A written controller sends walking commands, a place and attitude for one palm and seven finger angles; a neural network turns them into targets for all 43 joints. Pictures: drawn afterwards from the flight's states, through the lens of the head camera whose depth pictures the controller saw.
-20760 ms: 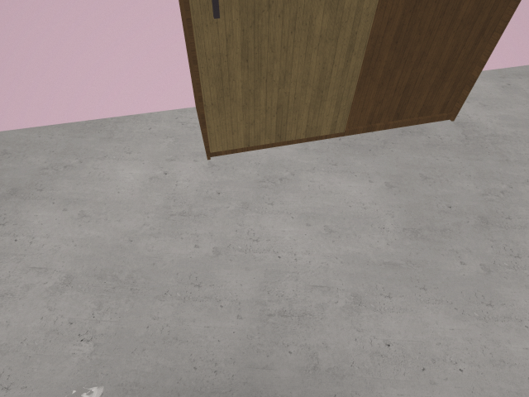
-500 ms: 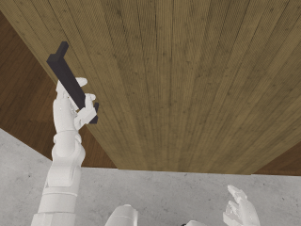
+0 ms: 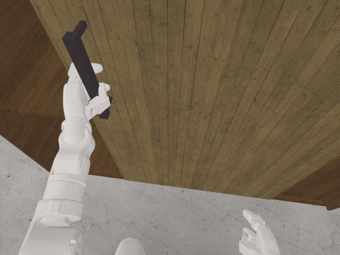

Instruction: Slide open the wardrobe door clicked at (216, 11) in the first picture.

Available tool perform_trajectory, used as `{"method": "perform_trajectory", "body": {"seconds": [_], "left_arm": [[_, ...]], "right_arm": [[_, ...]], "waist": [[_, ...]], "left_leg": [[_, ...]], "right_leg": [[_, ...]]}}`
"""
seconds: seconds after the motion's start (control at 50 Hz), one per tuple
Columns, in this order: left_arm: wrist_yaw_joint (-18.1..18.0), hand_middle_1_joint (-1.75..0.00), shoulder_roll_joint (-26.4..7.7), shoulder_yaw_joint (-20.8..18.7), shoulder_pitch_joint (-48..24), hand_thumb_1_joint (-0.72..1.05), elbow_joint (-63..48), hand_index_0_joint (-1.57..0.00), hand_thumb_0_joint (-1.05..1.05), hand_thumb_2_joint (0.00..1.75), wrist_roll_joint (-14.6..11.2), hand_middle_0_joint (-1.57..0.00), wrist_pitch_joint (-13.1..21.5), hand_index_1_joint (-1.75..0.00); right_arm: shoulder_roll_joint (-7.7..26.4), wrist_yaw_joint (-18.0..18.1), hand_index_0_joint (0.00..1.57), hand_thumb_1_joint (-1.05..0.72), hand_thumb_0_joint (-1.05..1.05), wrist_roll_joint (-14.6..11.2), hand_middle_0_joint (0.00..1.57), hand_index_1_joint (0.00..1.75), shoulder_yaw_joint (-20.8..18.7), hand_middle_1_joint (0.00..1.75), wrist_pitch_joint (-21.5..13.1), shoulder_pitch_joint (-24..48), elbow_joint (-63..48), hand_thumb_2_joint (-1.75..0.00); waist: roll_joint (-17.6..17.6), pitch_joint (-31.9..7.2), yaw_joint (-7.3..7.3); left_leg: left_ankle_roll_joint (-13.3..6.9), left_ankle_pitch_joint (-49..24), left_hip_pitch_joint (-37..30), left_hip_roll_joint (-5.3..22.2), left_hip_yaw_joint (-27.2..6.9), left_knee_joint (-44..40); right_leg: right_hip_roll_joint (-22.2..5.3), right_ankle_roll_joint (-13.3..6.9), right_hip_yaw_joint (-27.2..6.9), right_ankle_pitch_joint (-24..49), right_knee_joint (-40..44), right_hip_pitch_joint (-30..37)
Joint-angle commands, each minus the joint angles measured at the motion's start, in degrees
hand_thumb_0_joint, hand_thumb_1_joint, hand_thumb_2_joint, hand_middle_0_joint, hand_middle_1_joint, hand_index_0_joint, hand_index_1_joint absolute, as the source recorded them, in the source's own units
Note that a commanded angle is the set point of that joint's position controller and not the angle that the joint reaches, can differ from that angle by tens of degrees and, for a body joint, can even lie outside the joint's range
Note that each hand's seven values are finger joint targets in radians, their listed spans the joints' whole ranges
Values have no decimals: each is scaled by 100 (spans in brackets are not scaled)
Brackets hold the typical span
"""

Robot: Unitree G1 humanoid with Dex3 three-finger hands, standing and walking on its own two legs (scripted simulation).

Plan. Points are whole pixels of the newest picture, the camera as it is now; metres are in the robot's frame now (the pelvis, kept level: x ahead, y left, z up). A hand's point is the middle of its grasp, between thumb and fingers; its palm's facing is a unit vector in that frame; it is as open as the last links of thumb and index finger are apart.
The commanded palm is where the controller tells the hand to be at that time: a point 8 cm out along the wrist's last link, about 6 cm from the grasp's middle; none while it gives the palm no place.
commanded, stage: step sideways, sliding the door along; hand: left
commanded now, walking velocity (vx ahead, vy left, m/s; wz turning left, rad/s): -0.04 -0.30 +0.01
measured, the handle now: (94, 77) +0.44 +0.26 +0.13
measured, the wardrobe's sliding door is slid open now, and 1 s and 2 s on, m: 0.47 0.59 0.59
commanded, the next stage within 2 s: stop walking and hold the door there in 0.78 s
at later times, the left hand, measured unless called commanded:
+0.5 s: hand (150, 102) +0.40 +0.12 +0.12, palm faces +0.38 -0.92 -0.07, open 6.4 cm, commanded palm +0.36 +0.09 +0.11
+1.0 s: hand (158, 104) +0.40 +0.10 +0.11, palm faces +0.50 -0.83 -0.25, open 6.7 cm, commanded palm +0.36 +0.12 +0.10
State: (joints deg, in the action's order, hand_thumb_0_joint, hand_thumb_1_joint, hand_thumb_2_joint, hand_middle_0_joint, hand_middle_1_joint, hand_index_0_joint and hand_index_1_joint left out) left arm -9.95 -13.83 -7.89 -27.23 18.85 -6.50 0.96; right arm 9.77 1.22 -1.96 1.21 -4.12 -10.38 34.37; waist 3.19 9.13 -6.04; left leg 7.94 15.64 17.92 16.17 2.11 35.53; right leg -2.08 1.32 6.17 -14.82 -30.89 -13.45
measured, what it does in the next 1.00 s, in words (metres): steps to the right: left foot, then right foot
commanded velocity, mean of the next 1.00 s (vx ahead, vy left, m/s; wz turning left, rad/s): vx -0.15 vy -0.23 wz -0.06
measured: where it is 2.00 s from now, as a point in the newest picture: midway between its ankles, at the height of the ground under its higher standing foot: outside the picture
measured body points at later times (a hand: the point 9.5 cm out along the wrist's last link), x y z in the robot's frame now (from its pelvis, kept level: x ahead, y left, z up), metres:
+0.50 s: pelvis +0.03 -0.12 +0.01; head +0.11 -0.11 +0.45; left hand +0.37 +0.16 +0.12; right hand +0.24 -0.30 -0.10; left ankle +0.00 +0.09 -0.72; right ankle +0.09 -0.27 -0.70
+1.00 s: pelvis +0.07 -0.22 +0.02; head +0.14 -0.19 +0.46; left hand +0.37 +0.14 +0.13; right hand +0.25 -0.42 -0.08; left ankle +0.02 -0.04 -0.72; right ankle +0.11 -0.36 -0.67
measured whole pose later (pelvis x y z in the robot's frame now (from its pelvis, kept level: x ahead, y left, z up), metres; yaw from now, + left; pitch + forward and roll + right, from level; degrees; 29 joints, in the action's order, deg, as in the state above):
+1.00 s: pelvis +0.07 -0.22 +0.02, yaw -1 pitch -1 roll -5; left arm -7.4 -22.5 -19.6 -13.1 13.3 -3.8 7.0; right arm 9.8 0.1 -0.8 0.0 -5.7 -9.5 33.3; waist 4.0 11.0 -6.1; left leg 7.1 16.3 7.4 17.2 8.8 26.8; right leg 0.8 1.9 6.0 -18.8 -45.2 -24.7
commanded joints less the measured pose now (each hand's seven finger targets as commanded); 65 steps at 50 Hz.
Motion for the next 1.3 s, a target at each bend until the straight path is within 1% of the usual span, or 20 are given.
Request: {"method": "perform_trajectory", "body": {"seconds": [0.0,0.1,0.14,0.16,0.32,0.44,0.48,0.52,0.56,0.6,0.66,0.68,0.7,0.86,0.88,0.96,1.0,1.04,1.06,1.28], "left_arm": [[413,-140,-249,1068,-2115,90,-2085,-45,0,90,409,-45,918,-140],[387,-140,547,1590,-2601,90,-2700,-45,0,90,328,-45,1151,-140],[568,-140,957,1915,-2435,90,-2893,-45,0,90,192,-45,1160,-140],[653,-140,1008,1854,-2454,90,-2679,-45,0,90,313,-45,1105,-140],[765,-140,747,1782,-2282,90,-2840,-45,0,90,360,-45,848,-140],[653,-140,549,1587,-1794,90,-2757,-45,0,90,333,-45,978,-140],[608,-140,253,1400,-1700,90,-2877,-45,0,90,422,-45,1067,-140],[441,-140,-317,1048,-1364,90,-2780,-45,0,90,479,-45,1078,-140],[399,-140,-223,934,-1068,90,-3420,-45,0,90,419,-45,1154,-140],[296,-140,107,1021,-1256,90,-3634,-45,0,90,398,-45,1274,-140],[312,-140,120,1099,-1437,90,-3719,-45,0,90,363,-45,1437,-140],[418,-140,284,1233,-1417,90,-3887,-45,0,90,274,-45,1409,-140],[533,-140,496,1335,-1365,90,-3810,-45,0,90,365,-45,1367,-140],[576,-140,238,1075,-1196,90,-3598,-45,0,90,479,-45,981,-140],[277,-140,-2969,-2231,48,90,-1456,-45,0,90,586,-45,919,-140],[396,-140,-2046,-1205,85,90,-1648,-45,0,90,533,-45,1061,-140],[365,-140,-2496,-1596,344,90,-1205,-45,0,90,638,-45,1162,-140],[276,-140,-3577,-2499,736,90,-336,-45,0,90,765,-45,1236,-140],[202,-140,-3668,-2802,1048,90,263,-45,0,90,685,-45,1087,-140],[115,-140,-3626,-2555,-456,90,1155,-45,0,90,568,-45,1069,-140]], "right_arm": [[708,291,20,-90,0,-108,20,30,-374,30,-225,431,-543,-90],[758,449,20,-90,0,38,20,30,-336,30,-218,361,-284,-90],[1156,280,20,-90,0,60,20,30,-594,30,-161,400,-576,-90],[1268,53,20,-90,0,-13,20,30,-628,30,-154,465,-668,-90],[1147,7,20,-90,0,50,20,30,-605,30,-289,435,-771,-90],[1002,28,20,-90,0,-32,20,30,-499,30,-457,399,-839,-90],[859,7,20,-90,0,-125,20,30,-433,30,-485,445,-836,-90],[560,160,20,-90,0,-84,20,30,-289,30,-545,676,-796,-90],[613,291,20,-90,0,-47,20,30,-357,30,-594,553,-662,-90],[517,314,20,-90,0,-40,20,30,-220,30,-565,677,-484,-90],[747,357,20,-90,0,9,20,30,-416,30,-344,492,-502,-90],[1125,329,20,-90,0,36,20,30,-622,30,-351,544,-655,-90],[1124,108,20,-90,0,54,20,30,-615,30,-354,558,-805,-90],[1071,-145,20,-90,0,58,20,30,-581,30,-540,352,-932,-90],[1414,9,20,-90,0,125,20,30,-761,30,-339,-11,-387,-90],[1152,22,20,-90,0,34,20,30,-517,30,-464,163,-680,-90],[1189,55,20,-90,0,-34,20,30,-485,30,-520,143,-647,-90],[969,261,20,-90,0,6,20,30,-414,30,-417,379,-719,-90],[912,361,20,-90,0,51,20,30,-336,30,-452,361,-601,-90],[1470,391,20,-90,0,-74,20,30,-391,30,-361,246,15,-90]], "waist": [[-2086,-2991,471],[-996,-2974,901],[1011,-3533,747],[219,-3381,761],[1345,-2700,793],[1746,-2472,798],[826,-2691,709],[-972,-2627,647],[-2217,-3111,507],[-1642,-3061,649],[-930,-3352,903],[419,-3515,826],[773,-3730,629],[1632,-2653,701],[1761,-2701,586],[2473,-2347,686],[1519,-2508,561],[-849,-2749,503],[-990,-2360,477],[-1110,-2260,583]], "left_leg": [[-534,2138,1046,-1286,315,2654],[-600,-711,-974,-905,499,-1088],[-1825,-6799,-3751,1771,-2196,-858],[-1969,-6018,-3636,1693,-1789,-732],[-1318,-4963,-2724,716,178,-831],[-1004,-4750,-2351,602,354,-350],[-1081,-3451,-1800,18,521,603],[-553,2049,335,-1155,449,2124],[-488,2636,814,-1303,-214,3033],[-471,2277,858,-1234,-155,1865],[-558,-1699,-1661,-625,58,-992],[-1348,-5828,-3234,1060,-1677,-936],[-1876,-7262,-3660,1851,-1853,-855],[-1255,-6306,-3410,687,109,-795],[-1195,-6282,-3412,674,440,-904],[-858,-5680,-2945,310,921,-398],[-730,-4255,-2058,-126,987,743],[-546,1788,676,-1305,630,2763],[-551,2214,1186,-1315,-56,3300],[-723,1110,67,-1401,-284,1660]], "right_leg": [[-1705,-1071,-1468,6154,232,2169],[-999,-632,-425,4770,-1193,1154],[-51,82,-636,-1862,-3114,-1916],[-88,-21,-965,-1754,-3516,-2174],[-13,124,-172,-360,-2447,-1728],[276,65,55,179,-424,-367],[-12,-14,-75,2264,619,611],[-1707,-805,-1503,7055,369,1404],[-1891,-1318,-1959,7275,-30,1947],[-1680,-1302,-1586,7229,-235,2224],[-976,-573,-735,4803,-1104,723],[-261,22,-460,1196,-1863,-1213],[-38,64,-870,-1958,-2749,-1770],[268,103,-92,-543,-2287,-1797],[399,198,31,-403,-2335,-1844],[481,41,337,33,-487,-1093],[393,16,352,1809,806,290],[-1624,-824,-1772,7317,110,2019],[-2088,-913,-1803,7860,49,1653],[-1763,-850,-1656,1314,1200,-134]]}}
